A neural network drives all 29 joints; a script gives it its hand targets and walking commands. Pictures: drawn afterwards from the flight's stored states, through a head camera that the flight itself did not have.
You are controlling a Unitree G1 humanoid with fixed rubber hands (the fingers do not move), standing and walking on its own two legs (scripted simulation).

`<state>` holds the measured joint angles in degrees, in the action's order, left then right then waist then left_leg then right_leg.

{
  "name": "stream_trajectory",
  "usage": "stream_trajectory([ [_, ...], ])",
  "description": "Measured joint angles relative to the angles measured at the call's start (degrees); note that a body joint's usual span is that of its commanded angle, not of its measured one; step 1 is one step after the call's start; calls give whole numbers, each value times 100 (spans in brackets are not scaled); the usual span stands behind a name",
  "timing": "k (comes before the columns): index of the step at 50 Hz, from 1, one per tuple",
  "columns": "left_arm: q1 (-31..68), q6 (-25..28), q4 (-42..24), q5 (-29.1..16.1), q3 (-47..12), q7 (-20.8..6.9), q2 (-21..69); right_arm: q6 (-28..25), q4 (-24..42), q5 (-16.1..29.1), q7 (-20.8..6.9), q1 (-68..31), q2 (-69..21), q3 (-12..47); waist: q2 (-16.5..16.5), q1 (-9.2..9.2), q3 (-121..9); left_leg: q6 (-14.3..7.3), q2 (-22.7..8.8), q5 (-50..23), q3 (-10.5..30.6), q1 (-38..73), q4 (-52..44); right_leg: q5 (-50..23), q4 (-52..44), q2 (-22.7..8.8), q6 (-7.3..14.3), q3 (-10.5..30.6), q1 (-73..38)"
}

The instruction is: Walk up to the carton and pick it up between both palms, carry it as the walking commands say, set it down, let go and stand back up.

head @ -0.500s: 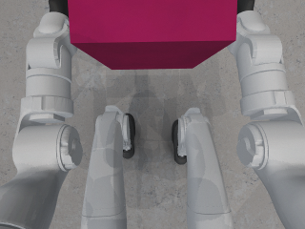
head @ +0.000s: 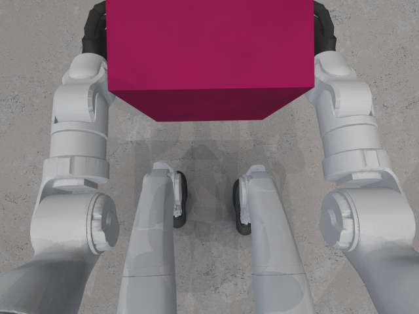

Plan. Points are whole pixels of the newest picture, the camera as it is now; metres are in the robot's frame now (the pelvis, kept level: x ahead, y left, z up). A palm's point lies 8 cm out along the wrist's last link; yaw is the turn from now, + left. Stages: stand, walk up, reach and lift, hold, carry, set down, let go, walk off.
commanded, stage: reach and lift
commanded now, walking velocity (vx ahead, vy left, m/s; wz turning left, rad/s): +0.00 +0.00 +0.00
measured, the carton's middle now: (209, 69) +0.51 +0.02 -0.12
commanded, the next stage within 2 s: none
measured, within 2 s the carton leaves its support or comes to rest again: neither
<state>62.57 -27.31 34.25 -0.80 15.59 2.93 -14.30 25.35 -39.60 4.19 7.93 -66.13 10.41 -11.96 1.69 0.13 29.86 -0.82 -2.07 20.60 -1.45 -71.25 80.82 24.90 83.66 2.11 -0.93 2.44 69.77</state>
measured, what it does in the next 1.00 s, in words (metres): rises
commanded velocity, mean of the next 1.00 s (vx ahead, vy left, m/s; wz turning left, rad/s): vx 0.00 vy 0.00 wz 0.00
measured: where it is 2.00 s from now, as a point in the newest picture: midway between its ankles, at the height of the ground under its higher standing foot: (210, 213)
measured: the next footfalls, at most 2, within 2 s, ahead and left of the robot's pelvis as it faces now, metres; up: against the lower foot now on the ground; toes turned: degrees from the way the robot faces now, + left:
none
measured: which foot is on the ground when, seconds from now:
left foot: down 0.00-1.00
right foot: down 0.00-1.00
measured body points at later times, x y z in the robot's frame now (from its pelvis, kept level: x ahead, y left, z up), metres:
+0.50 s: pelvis +0.02 +0.00 +0.06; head +0.24 +0.00 +0.44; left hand +0.49 +0.19 +0.01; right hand +0.49 -0.16 +0.01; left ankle +0.17 +0.12 -0.57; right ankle +0.14 -0.12 -0.57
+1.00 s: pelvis +0.13 +0.00 +0.14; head +0.19 +0.00 +0.59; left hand +0.48 +0.18 +0.12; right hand +0.49 -0.17 +0.13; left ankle +0.17 +0.12 -0.57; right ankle +0.14 -0.12 -0.57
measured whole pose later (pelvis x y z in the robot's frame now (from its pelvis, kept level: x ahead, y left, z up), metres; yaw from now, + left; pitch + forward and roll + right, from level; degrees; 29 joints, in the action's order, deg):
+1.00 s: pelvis +0.13 +0.00 +0.14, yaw +0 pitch +15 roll +0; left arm 26.0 -27.8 30.9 15.0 21.5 -5.5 0.7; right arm 27.3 -36.1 -13.7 -1.3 -30.0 -4.7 -21.7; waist 1.2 0.1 -9.3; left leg -0.6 -1.9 16.3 -1.4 -41.9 43.1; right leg 19.2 44.1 2.0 0.4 2.8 40.1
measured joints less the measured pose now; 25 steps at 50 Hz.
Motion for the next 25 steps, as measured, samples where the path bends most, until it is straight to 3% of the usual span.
stream_trajectory([
  [25, -968, -3, -147, 204, 41, -49, 370, 11, 72, -191, -98, 921, -285, 0, -44, 0, -514, 20, 17, -350, 0, 1500, -1533, -389, -1545, 0, 47, 17, -1474],
])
